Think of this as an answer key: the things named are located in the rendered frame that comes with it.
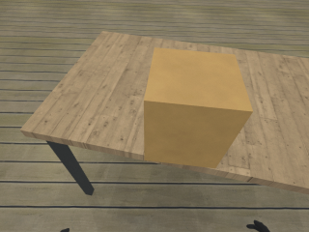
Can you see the carton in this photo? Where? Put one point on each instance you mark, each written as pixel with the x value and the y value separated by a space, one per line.
pixel 195 105

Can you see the right robot hand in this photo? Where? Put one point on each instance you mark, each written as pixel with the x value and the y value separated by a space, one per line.
pixel 258 226

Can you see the table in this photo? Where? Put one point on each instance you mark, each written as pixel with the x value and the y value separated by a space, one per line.
pixel 99 106

